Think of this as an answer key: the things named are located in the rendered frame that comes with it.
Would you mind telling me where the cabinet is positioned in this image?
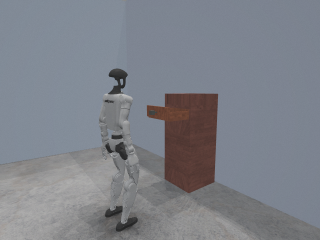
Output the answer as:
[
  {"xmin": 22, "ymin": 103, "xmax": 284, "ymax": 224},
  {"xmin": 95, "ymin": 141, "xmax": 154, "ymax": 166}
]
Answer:
[{"xmin": 164, "ymin": 93, "xmax": 218, "ymax": 193}]

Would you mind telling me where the robot thigh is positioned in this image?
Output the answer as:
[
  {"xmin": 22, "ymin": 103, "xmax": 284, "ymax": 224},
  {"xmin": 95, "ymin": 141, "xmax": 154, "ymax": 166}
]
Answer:
[
  {"xmin": 118, "ymin": 144, "xmax": 140, "ymax": 192},
  {"xmin": 105, "ymin": 143, "xmax": 126, "ymax": 183}
]

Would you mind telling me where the robot right forearm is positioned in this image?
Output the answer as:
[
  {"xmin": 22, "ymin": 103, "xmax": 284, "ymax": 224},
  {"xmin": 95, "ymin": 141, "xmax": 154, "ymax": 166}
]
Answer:
[{"xmin": 121, "ymin": 120, "xmax": 135, "ymax": 155}]

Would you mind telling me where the left robot hand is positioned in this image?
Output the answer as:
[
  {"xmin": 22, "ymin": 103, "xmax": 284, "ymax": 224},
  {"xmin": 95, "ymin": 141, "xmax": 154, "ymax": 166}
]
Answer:
[{"xmin": 101, "ymin": 142, "xmax": 112, "ymax": 160}]

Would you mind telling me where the robot right thigh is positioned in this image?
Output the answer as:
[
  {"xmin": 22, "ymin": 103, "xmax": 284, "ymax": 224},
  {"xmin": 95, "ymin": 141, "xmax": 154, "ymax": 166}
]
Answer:
[{"xmin": 118, "ymin": 144, "xmax": 140, "ymax": 192}]

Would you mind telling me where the robot left upper arm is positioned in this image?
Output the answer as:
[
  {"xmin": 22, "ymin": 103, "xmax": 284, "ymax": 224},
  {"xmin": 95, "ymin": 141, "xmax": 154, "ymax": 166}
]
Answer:
[{"xmin": 99, "ymin": 93, "xmax": 108, "ymax": 124}]

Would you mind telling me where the handle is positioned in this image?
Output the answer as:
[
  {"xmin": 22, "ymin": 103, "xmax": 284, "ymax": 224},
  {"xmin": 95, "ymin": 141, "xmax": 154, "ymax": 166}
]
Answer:
[{"xmin": 149, "ymin": 110, "xmax": 157, "ymax": 115}]

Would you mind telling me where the robot right upper arm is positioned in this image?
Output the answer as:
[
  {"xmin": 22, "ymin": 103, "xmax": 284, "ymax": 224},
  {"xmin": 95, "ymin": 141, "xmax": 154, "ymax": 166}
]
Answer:
[{"xmin": 118, "ymin": 94, "xmax": 133, "ymax": 129}]

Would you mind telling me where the drawer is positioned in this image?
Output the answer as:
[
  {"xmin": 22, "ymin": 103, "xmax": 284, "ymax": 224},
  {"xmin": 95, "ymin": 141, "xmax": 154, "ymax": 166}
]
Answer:
[{"xmin": 147, "ymin": 105, "xmax": 189, "ymax": 122}]

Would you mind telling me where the robot left forearm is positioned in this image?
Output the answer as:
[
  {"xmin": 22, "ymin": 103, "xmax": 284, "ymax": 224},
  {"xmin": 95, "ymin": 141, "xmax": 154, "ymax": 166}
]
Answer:
[{"xmin": 99, "ymin": 120, "xmax": 109, "ymax": 143}]

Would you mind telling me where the robot left thigh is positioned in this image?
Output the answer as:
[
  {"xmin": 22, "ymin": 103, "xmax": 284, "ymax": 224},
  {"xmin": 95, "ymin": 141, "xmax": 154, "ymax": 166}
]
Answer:
[{"xmin": 105, "ymin": 143, "xmax": 126, "ymax": 183}]

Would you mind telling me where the right robot hand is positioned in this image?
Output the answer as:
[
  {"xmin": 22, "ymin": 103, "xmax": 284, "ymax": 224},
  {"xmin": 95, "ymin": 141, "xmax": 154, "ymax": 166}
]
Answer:
[{"xmin": 127, "ymin": 153, "xmax": 140, "ymax": 177}]

